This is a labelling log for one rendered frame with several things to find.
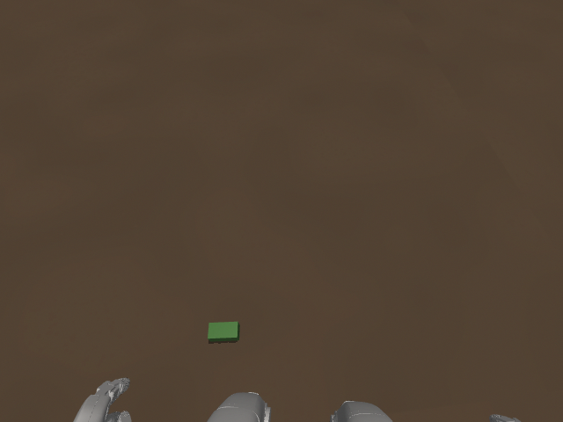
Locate small box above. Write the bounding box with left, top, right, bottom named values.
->
left=208, top=322, right=240, bottom=342

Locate left robot hand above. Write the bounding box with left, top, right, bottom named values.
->
left=73, top=378, right=132, bottom=422

